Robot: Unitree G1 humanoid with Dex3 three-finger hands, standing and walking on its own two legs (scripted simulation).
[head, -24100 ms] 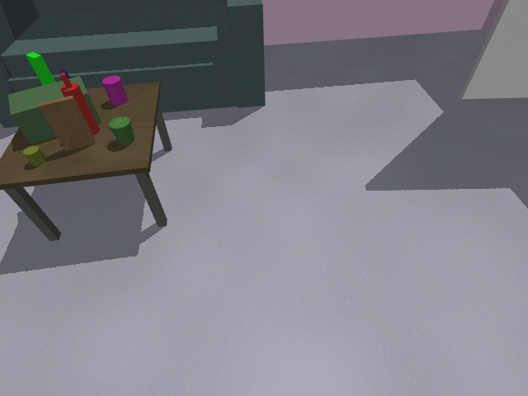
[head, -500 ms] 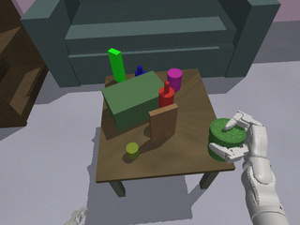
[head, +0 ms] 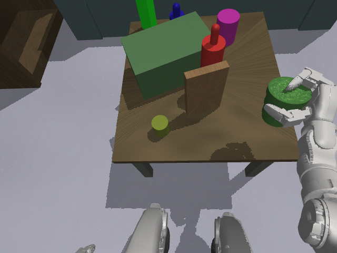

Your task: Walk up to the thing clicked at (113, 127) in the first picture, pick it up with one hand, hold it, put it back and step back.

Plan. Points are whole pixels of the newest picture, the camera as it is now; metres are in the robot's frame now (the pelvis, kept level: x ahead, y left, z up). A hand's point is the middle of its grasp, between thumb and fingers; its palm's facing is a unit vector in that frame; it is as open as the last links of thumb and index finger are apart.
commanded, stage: crouch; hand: right
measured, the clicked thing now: (281, 104) +0.47 -0.20 +0.00
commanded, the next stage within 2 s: lower in 0.92 s
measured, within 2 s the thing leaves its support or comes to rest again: neither
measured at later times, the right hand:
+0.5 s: hand (281, 92) +0.53 -0.22 -0.04, palm faces +0.22 +0.98 +0.00, open 7.9 cm
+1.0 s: hand (277, 88) +0.57 -0.23 -0.07, palm faces +0.22 +0.98 -0.01, open 7.9 cm
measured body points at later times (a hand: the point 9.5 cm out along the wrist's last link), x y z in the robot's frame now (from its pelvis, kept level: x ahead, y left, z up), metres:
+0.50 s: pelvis -0.03 -0.01 -0.07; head +0.18 -0.04 +0.33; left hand +0.01 +0.27 -0.18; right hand +0.51 -0.27 -0.04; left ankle +0.05 +0.13 -0.60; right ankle +0.02 -0.13 -0.60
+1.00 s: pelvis -0.03 -0.01 -0.10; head +0.21 -0.03 +0.28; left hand -0.02 +0.27 -0.21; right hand +0.55 -0.28 -0.07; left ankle +0.05 +0.13 -0.60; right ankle +0.02 -0.13 -0.60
